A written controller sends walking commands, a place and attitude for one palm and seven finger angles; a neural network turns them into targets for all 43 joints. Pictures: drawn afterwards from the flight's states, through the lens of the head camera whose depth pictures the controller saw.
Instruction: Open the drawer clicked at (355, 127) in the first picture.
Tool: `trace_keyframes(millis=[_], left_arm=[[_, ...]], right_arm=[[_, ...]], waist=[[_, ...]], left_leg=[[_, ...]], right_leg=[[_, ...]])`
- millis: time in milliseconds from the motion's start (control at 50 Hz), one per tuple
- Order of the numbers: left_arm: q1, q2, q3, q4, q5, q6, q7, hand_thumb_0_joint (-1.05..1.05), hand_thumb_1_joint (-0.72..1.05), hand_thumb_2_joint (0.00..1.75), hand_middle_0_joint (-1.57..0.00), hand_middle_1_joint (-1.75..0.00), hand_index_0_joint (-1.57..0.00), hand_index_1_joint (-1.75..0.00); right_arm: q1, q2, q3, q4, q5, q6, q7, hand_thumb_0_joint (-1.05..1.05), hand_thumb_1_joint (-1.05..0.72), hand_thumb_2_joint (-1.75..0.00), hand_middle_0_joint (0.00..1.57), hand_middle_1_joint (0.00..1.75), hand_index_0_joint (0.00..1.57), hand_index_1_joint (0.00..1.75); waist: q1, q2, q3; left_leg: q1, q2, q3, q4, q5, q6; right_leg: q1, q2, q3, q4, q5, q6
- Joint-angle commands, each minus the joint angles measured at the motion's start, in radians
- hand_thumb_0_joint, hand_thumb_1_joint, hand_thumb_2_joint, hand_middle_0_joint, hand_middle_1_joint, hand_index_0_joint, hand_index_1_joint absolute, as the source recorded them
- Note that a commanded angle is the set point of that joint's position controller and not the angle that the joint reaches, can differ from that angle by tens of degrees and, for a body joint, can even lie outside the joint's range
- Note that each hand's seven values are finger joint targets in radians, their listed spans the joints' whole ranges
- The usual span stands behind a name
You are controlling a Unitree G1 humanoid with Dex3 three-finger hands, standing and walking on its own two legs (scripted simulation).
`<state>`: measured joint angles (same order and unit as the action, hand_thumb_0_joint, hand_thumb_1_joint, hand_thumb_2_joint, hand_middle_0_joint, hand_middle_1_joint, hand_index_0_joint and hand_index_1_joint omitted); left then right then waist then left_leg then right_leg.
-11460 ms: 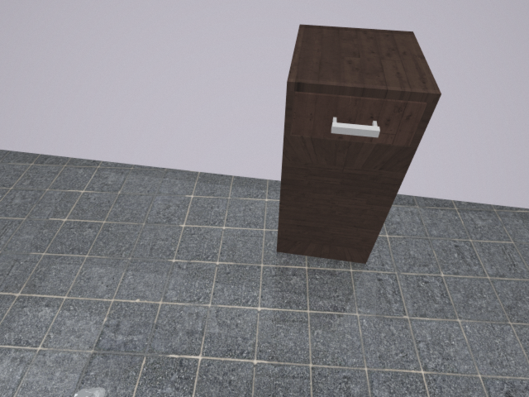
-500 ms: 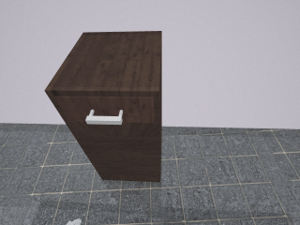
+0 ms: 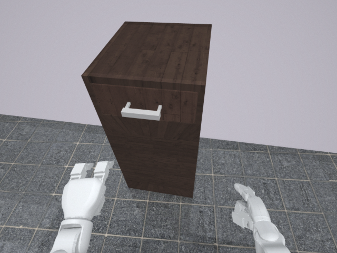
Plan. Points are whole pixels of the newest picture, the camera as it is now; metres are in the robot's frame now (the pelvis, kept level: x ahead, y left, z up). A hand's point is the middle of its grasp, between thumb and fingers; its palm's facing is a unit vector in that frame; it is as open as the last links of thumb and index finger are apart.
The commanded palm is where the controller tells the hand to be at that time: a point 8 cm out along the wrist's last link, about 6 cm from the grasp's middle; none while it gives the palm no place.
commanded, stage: raise the hand with hooked fingers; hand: left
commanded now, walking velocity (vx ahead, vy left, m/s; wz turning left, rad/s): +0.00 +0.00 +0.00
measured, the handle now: (142, 110) +0.55 +0.18 +0.00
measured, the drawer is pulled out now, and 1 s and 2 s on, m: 0.00 0.00 0.00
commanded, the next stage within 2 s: move the hooked fingers above the handle in 1.28 s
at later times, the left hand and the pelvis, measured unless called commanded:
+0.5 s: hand (91, 159) +0.30 +0.24 +0.06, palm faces +0.08 -0.10 -0.99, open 12.6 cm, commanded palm +0.27 +0.24 +0.12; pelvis +0.02 +0.03 +0.03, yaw -2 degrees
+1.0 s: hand (86, 127) +0.35 +0.25 +0.12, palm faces +0.02 -0.08 -1.00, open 13.8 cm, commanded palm +0.32 +0.25 +0.17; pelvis +0.04 +0.02 +0.04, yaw -1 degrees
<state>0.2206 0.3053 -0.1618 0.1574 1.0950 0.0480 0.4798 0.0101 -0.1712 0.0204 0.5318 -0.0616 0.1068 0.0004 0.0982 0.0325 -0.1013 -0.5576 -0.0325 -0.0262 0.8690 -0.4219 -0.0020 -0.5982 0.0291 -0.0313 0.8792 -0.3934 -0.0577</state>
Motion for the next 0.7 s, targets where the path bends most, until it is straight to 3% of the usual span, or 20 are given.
trace_keyframes(millis=[0, 80, 160, 200, 280, 340, 420, 480, 500, 560, 640, 680], left_arm=[[-0.222, 0.079, 0.024, -0.198, -0.033, 0.026, -0.048, 0.00, 0.15, 0.58, -0.25, -0.78, -0.25, -0.78], [-0.141, 0.122, 0.077, -0.188, -0.038, 0.025, -0.126, 0.00, 0.06, 0.54, -0.26, -0.84, -0.26, -0.84], [-0.150, 0.173, 0.149, -0.254, -0.025, -0.009, -0.119, 0.00, -0.03, 0.50, -0.27, -0.90, -0.27, -0.90], [-0.182, 0.171, 0.152, -0.291, -0.027, -0.021, -0.101, 0.00, -0.08, 0.48, -0.27, -0.93, -0.27, -0.93], [-0.222, 0.174, 0.160, -0.327, -0.040, -0.018, -0.069, 0.00, -0.17, 0.44, -0.28, -0.99, -0.28, -0.99], [-0.263, 0.181, 0.150, -0.331, -0.050, 0.001, -0.073, 0.00, -0.24, 0.41, -0.28, -1.03, -0.28, -1.03], [-0.310, 0.178, 0.122, -0.316, -0.073, 0.032, -0.126, 0.00, -0.34, 0.37, -0.29, -1.10, -0.29, -1.10], [-0.342, 0.213, 0.134, -0.317, -0.073, 0.038, -0.165, 0.00, -0.41, 0.34, -0.29, -1.14, -0.29, -1.14], [-0.342, 0.217, 0.139, -0.304, -0.074, 0.040, -0.178, 0.00, -0.43, 0.33, -0.29, -1.15, -0.29, -1.15], [-0.386, 0.242, 0.155, -0.280, -0.079, 0.041, -0.214, 0.00, -0.50, 0.30, -0.30, -1.20, -0.30, -1.20], [-0.474, 0.273, 0.166, -0.276, -0.085, 0.037, -0.253, 0.00, -0.50, 0.30, -0.30, -1.20, -0.30, -1.20], [-0.507, 0.291, 0.177, -0.278, -0.090, 0.029, -0.272, 0.00, -0.50, 0.30, -0.30, -1.20, -0.30, -1.20]], right_arm=[[-0.070, -0.130, -0.034, -0.131, 0.010, -0.037, -0.023, 0.00, -0.90, -0.90, 0.20, 0.30, 0.20, 0.30], [-0.052, -0.132, -0.024, -0.127, 0.022, -0.037, -0.019, 0.00, -0.90, -0.90, 0.20, 0.30, 0.20, 0.30], [-0.032, -0.135, -0.035, -0.126, 0.018, -0.044, -0.014, 0.00, -0.90, -0.90, 0.20, 0.30, 0.20, 0.30], [-0.028, -0.142, -0.044, -0.123, 0.017, -0.047, -0.012, 0.00, -0.90, -0.90, 0.20, 0.30, 0.20, 0.30], [-0.014, -0.156, -0.065, -0.111, 0.020, -0.049, -0.011, 0.00, -0.90, -0.90, 0.20, 0.30, 0.20, 0.30], [-0.014, -0.166, -0.074, -0.098, 0.026, -0.048, -0.011, 0.00, -0.90, -0.90, 0.20, 0.30, 0.20, 0.30], [-0.021, -0.173, -0.074, -0.088, 0.040, -0.042, -0.016, 0.00, -0.90, -0.90, 0.20, 0.30, 0.20, 0.30], [-0.018, -0.171, -0.068, -0.085, 0.044, -0.037, -0.021, 0.00, -0.90, -0.90, 0.20, 0.30, 0.20, 0.30], [-0.018, -0.169, -0.067, -0.082, 0.045, -0.036, -0.023, 0.00, -0.90, -0.90, 0.20, 0.30, 0.20, 0.30], [-0.023, -0.167, -0.056, -0.078, 0.050, -0.029, -0.028, 0.00, -0.90, -0.90, 0.20, 0.30, 0.20, 0.30], [-0.026, -0.163, -0.047, -0.076, 0.051, -0.023, -0.033, 0.00, -0.90, -0.90, 0.20, 0.30, 0.20, 0.30], [-0.023, -0.162, -0.045, -0.072, 0.050, -0.021, -0.036, 0.00, -0.90, -0.90, 0.20, 0.30, 0.20, 0.30]], waist=[[-0.066, -0.074, -0.123], [-0.020, -0.080, -0.100], [0.003, -0.047, -0.136], [-0.007, -0.010, -0.142], [-0.019, 0.005, -0.179], [-0.030, 0.001, -0.170], [-0.034, -0.008, -0.144], [-0.019, -0.002, -0.138], [-0.019, -0.030, -0.142], [-0.019, -0.025, -0.107], [-0.017, -0.001, -0.118], [-0.019, -0.018, -0.142]], left_leg=[[0.124, -0.022, 0.010, -0.199, 0.111, 0.039], [0.128, -0.011, 0.014, -0.265, 0.165, 0.030], [0.146, -0.008, 0.012, -0.293, 0.210, 0.027], [0.171, -0.006, 0.007, -0.295, 0.239, 0.026], [0.220, -0.001, 0.003, -0.297, 0.289, 0.026], [0.241, 0.003, -0.002, -0.307, 0.313, 0.023], [0.266, 0.008, -0.003, -0.337, 0.326, 0.019], [0.287, 0.009, -0.001, -0.364, 0.341, 0.016], [0.294, 0.009, 0.005, -0.366, 0.355, 0.019], [0.293, 0.006, 0.012, -0.387, 0.353, 0.018], [0.317, -0.001, 0.018, -0.402, 0.373, 0.021], [0.331, -0.003, 0.019, -0.402, 0.400, 0.023]], right_leg=[[0.141, -0.012, 0.117, -0.280, 0.070, 0.006], [0.230, -0.014, 0.109, -0.291, 0.124, -0.001], [0.283, -0.013, 0.107, -0.284, 0.155, -0.008], [0.273, -0.011, 0.100, -0.279, 0.185, -0.012], [0.272, -0.010, 0.079, -0.272, 0.224, -0.009], [0.268, -0.010, 0.076, -0.278, 0.237, -0.008], [0.286, -0.011, 0.065, -0.302, 0.242, -0.004], [0.319, -0.014, 0.061, -0.321, 0.254, -0.004], [0.334, -0.014, 0.061, -0.328, 0.273, -0.001], [0.356, -0.014, 0.065, -0.350, 0.288, 0.000], [0.399, -0.017, 0.068, -0.372, 0.324, 0.001], [0.423, -0.018, 0.069, -0.380, 0.361, 0.004]])
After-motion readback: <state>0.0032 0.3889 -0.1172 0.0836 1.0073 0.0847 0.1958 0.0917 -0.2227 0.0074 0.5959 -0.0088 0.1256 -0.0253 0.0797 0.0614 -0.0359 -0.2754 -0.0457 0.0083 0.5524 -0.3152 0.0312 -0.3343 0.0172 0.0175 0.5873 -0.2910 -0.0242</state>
